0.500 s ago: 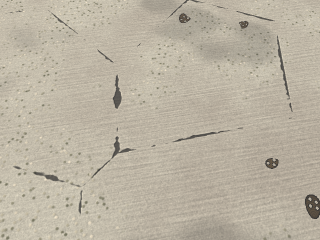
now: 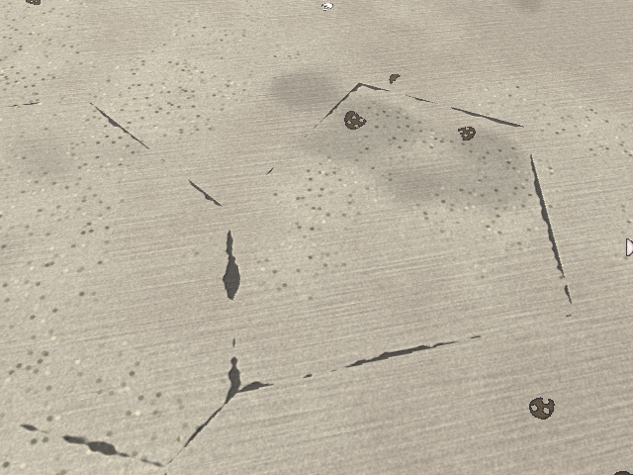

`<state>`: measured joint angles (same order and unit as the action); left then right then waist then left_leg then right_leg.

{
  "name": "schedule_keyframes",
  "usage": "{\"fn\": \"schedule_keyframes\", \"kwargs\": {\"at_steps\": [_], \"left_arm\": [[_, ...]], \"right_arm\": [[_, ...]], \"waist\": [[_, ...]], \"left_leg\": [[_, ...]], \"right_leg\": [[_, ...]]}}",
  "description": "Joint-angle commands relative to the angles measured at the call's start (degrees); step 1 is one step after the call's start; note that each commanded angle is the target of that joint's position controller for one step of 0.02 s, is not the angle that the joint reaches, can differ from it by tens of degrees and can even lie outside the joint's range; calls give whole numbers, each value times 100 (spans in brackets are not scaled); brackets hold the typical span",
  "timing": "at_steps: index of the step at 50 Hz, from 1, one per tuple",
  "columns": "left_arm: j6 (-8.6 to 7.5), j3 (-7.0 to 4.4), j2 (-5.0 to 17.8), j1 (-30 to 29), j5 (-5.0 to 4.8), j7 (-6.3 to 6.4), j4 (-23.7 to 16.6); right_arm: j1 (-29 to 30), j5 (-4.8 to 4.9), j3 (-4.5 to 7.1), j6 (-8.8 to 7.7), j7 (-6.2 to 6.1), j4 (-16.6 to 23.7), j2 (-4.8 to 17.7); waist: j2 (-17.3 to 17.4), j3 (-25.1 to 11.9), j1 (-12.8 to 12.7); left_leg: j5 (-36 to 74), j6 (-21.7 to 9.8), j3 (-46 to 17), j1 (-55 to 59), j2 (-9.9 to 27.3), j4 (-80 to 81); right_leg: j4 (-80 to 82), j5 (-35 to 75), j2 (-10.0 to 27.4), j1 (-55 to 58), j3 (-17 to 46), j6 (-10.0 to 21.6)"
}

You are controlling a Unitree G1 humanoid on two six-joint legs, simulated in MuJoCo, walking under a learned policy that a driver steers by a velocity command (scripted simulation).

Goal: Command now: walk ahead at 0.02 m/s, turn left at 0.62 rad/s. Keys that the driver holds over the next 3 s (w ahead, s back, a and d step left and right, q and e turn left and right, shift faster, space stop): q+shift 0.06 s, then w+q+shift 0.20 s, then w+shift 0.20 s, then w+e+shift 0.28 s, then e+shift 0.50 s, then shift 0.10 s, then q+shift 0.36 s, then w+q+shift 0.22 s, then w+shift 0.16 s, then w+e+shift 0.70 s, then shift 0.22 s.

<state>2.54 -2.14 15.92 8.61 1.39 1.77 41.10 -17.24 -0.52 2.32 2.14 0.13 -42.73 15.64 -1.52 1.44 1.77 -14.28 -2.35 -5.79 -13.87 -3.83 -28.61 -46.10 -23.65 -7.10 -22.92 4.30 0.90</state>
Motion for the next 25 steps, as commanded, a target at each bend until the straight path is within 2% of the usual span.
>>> {"fn": "schedule_keyframes", "kwargs": {"at_steps": [1,3,4,5,6,7,9,10,11,12,13,14,15,16,17,18,20,24,25], "left_arm": [[-39,-195,627,17,-27,-21,-431],[-39,-156,570,-54,-10,-57,-453],[-60,-125,558,-111,25,-100,-489],[-84,-101,542,-286,37,-153,-544],[-113,-94,558,-463,45,-200,-604],[-153,-95,585,-608,39,-223,-651],[-274,-75,572,-744,-2,-202,-702],[-334,-64,563,-671,-35,-178,-693],[-384,-62,562,-427,-94,-139,-632],[-420,-80,580,15,-160,-71,-504],[-460,-139,737,625,-167,30,-334],[-512,-258,1198,1143,-107,125,-194],[-527,-354,1733,1091,44,142,-346],[-547,-382,1623,735,183,114,-279],[-597,-263,1155,620,148,38,-291],[-657,-197,931,593,112,-31,-251],[-751,-166,900,870,94,-77,-111],[-871,-202,914,1515,13,-185,229],[-874,-192,878,1540,-18,-200,288]], "right_arm": [[183,32,416,-5,-33,411,1182],[173,49,443,40,-12,465,1106],[-32,66,468,52,4,433,1086],[-171,46,493,61,31,423,1092],[-215,10,517,65,62,430,1134],[-208,-24,542,60,90,448,1189],[-141,-49,578,16,121,476,1244],[-6,-43,591,-8,136,511,1263],[302,-32,595,-22,154,597,1254],[706,-34,588,-23,162,711,1209],[1026,-24,563,-44,140,801,1093],[883,41,479,-116,98,809,756],[752,102,271,-218,89,1030,223],[1144,-36,270,-267,96,1146,599],[1241,-75,293,-302,151,1099,725],[1028,-123,282,-321,231,970,700],[863,-214,286,-305,373,864,755],[1642,-228,190,-318,441,1154,704],[1850,-240,149,-334,469,1241,681]], "waist": [[628,-72,-285],[705,-331,-218],[693,-594,-110],[811,-613,36],[1005,-474,130],[1126,-322,178],[1032,-187,177],[970,-191,96],[944,-198,-96],[880,-160,-421],[682,-108,-799],[-60,-375,-896],[-1123,-728,-802],[-391,-244,-621],[-4,16,-516],[-23,96,-399],[-448,113,-402],[-439,546,-625],[-452,602,-600]], "left_leg": [[2708,-1069,-1972,540,1388,909],[2745,-908,-1843,810,1048,800],[1330,-900,-1970,945,922,976],[-526,-952,-2248,975,854,1262],[-1765,-1015,-2565,903,857,1517],[-2219,-1061,-2800,805,885,1631],[-2143,-1026,-2955,522,829,1529],[-2002,-956,-2962,261,755,1449],[-1823,-825,-2888,-215,628,1382],[-1698,-619,-2724,-851,414,1225],[-1755,-263,-2346,-1755,51,816],[-2090,66,-1528,-2826,-375,-417],[-1926,85,-618,-3526,-755,-2090],[-949,44,-524,-3779,38,-2811],[-568,26,-536,-3727,167,-3021],[-285,65,-521,-3629,205,-3093],[17,116,-319,-3491,159,-3276],[453,166,-256,-3762,201,-2749],[564,191,12,-3546,333,-2304]], "right_leg": [[-1287,-181,271,-920,161,-244],[-1123,-28,257,-924,37,-344],[-851,14,285,-856,-3,-364],[-535,4,313,-865,2,-364],[-226,-75,294,-897,-7,-375],[51,-167,266,-869,-10,-393],[651,-227,210,-510,31,-386],[994,-202,162,-119,43,-350],[1459,-89,116,553,35,-283],[2173,262,122,1465,-25,-193],[2936,871,294,2686,-117,-78],[3064,425,1207,3941,537,109],[3599,-1767,2928,3973,3004,617],[3643,-2059,3235,3011,3558,977],[3603,-1881,2912,2656,3095,970],[3618,-1493,2531,2531,2522,833],[3786,-1056,2081,2356,1754,730],[4109,-415,1993,2240,1183,881],[4184,-125,1936,2115,1021,900]]}}
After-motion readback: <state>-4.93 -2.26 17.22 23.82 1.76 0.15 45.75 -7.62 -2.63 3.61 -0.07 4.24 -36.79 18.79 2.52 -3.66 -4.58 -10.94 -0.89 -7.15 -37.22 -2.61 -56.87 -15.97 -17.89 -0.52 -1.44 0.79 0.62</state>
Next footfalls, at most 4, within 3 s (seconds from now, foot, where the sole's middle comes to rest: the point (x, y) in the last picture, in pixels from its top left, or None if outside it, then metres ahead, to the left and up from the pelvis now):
0.28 right None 0.08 -0.10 -0.78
0.66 left None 0.30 0.27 -0.78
1.06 right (246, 401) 0.67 0.13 -0.78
1.66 left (165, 405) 0.66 0.31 -0.78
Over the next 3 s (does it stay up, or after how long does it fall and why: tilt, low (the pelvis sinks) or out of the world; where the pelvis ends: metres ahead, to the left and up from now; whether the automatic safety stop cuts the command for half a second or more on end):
stays up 1.50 0.15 -0.04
